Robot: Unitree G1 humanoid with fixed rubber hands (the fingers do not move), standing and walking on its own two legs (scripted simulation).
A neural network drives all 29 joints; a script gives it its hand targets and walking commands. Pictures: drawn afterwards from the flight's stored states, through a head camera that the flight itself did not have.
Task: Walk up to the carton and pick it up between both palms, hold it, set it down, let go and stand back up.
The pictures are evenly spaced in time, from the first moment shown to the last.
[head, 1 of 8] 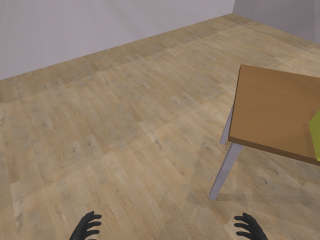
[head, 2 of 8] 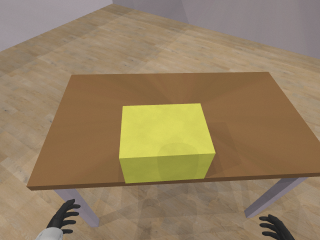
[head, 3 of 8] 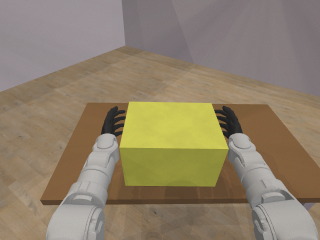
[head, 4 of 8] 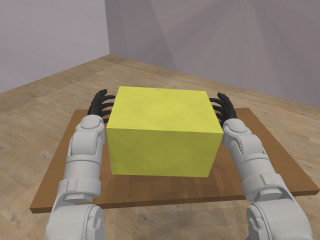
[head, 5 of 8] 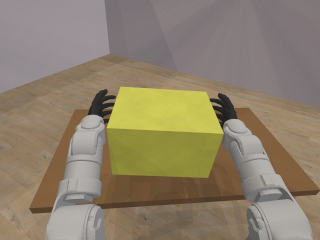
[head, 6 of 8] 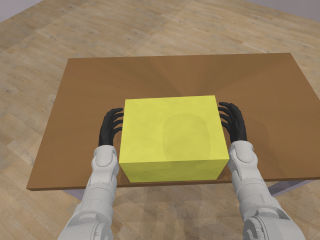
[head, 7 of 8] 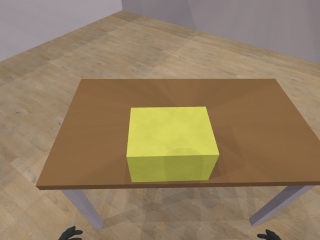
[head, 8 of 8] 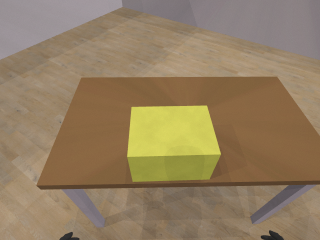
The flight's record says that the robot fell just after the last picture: no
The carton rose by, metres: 0.21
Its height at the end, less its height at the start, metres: +0.00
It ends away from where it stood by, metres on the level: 0.01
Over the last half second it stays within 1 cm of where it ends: yes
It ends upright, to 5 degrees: yes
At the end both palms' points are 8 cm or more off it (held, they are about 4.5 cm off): yes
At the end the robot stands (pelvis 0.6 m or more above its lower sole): yes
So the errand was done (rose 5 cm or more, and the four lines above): yes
